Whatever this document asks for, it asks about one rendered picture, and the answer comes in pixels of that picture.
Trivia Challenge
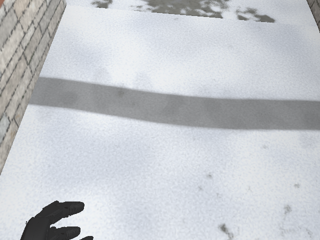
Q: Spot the left robot hand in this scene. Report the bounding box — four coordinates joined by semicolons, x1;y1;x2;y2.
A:
20;200;94;240

